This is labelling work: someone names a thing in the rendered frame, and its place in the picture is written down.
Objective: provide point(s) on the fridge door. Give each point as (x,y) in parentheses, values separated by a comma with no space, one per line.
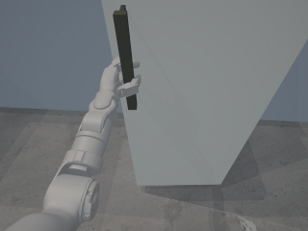
(209,69)

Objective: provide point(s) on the robot right hand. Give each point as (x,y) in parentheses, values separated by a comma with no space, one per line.
(246,225)

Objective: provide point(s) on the robot left hand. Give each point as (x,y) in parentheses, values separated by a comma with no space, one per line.
(112,81)

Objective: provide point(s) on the robot left upper arm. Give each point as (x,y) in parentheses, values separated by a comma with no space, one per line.
(70,201)

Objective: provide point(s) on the robot left forearm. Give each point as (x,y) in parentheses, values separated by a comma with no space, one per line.
(86,153)

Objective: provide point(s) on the handle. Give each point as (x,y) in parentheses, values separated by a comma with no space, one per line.
(122,34)

